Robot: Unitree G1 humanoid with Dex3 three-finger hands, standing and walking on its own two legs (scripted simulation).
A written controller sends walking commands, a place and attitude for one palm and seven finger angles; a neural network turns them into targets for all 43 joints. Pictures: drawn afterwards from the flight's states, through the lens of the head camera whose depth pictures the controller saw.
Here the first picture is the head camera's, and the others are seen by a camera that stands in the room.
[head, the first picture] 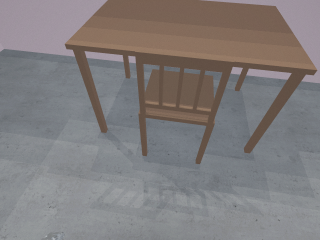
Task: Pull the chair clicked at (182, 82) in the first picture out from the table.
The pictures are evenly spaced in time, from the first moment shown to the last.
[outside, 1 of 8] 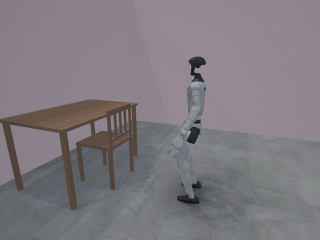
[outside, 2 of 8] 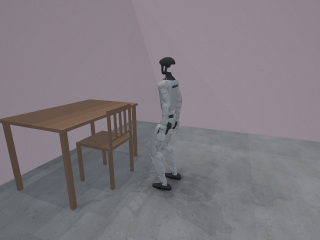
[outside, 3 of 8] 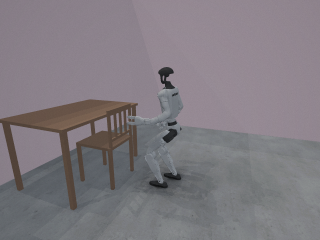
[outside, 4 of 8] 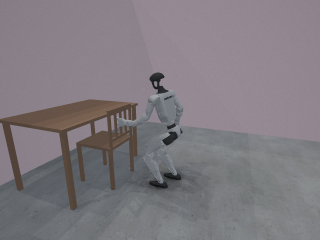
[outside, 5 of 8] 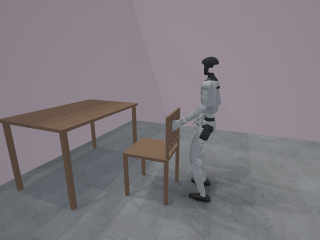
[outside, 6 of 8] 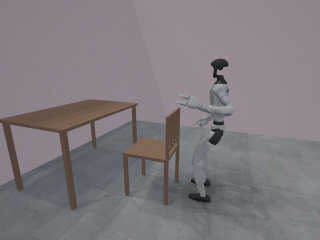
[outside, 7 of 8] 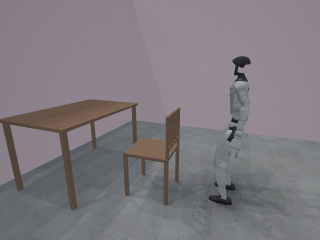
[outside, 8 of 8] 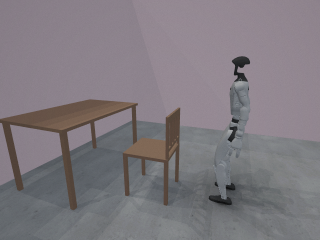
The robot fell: no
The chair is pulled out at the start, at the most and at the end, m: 0.00 0.58 0.58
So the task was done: yes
